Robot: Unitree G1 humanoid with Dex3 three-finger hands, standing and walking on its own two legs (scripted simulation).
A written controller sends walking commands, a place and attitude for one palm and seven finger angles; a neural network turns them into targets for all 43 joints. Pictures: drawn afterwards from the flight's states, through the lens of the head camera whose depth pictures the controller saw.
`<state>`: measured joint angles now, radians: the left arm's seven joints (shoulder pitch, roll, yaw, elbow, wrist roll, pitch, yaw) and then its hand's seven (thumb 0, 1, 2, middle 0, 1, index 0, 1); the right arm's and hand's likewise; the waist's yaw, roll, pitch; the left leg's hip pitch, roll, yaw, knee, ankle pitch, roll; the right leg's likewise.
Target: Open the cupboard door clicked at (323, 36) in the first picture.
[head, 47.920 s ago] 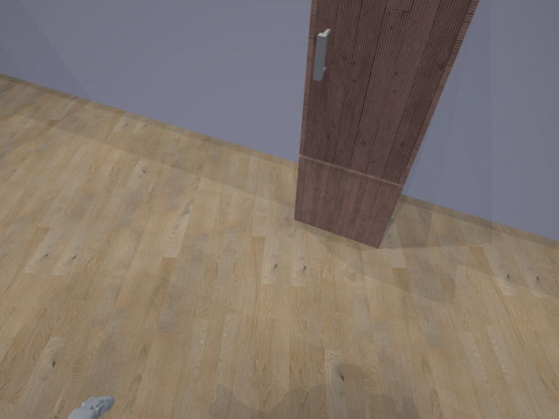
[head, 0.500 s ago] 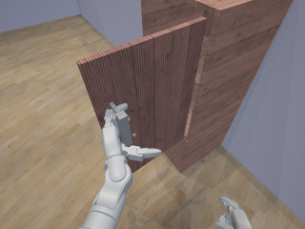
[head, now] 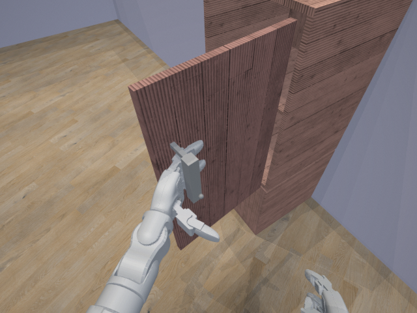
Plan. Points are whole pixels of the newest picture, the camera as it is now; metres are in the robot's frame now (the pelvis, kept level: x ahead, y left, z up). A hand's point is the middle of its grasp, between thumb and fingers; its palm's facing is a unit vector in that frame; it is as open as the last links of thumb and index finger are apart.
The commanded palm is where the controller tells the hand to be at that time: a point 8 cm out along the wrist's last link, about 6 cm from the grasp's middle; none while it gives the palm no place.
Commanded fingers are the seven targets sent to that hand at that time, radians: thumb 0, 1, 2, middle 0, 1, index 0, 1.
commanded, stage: slide the hand sideways off the handle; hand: left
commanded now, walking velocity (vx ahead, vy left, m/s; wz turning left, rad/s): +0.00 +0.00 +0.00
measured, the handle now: (185, 172) +0.36 +0.07 +0.08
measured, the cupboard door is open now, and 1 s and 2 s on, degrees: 97 96 96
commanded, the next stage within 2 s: draw the hand back to the body in 0.90 s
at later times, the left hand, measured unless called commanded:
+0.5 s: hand (183, 213) +0.27 +0.07 +0.08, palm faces -0.10 -0.99 -0.04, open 16.1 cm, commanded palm +0.24 +0.14 +0.08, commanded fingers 0.00 -0.50 0.30 -0.15 -0.30 -0.15 -0.30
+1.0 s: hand (146, 237) +0.23 +0.12 +0.07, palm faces -0.08 -1.00 -0.05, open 16.3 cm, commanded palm +0.21 +0.18 +0.08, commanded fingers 0.00 -0.50 0.30 -0.15 -0.30 -0.15 -0.30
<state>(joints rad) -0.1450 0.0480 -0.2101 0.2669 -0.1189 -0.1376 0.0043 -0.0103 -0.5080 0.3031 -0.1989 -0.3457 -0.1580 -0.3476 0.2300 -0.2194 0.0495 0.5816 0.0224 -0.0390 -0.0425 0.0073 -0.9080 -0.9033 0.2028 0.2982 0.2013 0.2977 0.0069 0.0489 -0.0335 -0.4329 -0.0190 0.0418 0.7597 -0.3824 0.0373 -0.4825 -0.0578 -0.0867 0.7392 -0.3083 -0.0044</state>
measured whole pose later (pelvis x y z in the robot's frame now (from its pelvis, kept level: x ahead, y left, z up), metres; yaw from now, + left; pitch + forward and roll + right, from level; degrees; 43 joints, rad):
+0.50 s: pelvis +0.02 -0.04 +0.00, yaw -1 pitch +4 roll +1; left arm 0.20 0.13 -0.07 -0.02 -0.12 -0.19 -0.08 -0.01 -0.50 0.30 -0.20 -0.32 -0.19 -0.32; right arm 0.21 -0.23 0.04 0.53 0.01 -0.08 -0.03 0.01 -0.91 -0.90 0.20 0.30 0.20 0.30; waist 0.01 0.04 -0.04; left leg -0.39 0.03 0.03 0.71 -0.39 -0.01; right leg -0.46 -0.01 -0.10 0.72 -0.33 -0.05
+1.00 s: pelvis +0.02 -0.03 +0.00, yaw +1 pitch +5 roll -1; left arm 0.39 0.20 0.06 -0.12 -0.23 -0.26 -0.25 -0.01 -0.51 0.30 -0.16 -0.30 -0.16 -0.30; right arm 0.25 -0.26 0.03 0.53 0.03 -0.20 -0.06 0.01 -0.91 -0.90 0.20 0.30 0.20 0.30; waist 0.02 0.05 -0.05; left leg -0.47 0.02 0.01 0.81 -0.43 0.00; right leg -0.51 -0.02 -0.12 0.78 -0.36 -0.04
